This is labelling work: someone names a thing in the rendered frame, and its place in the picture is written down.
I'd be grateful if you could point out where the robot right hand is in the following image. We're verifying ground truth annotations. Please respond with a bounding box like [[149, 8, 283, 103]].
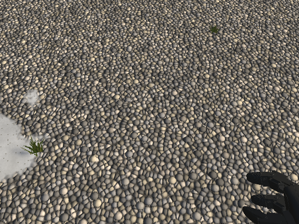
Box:
[[242, 170, 299, 224]]

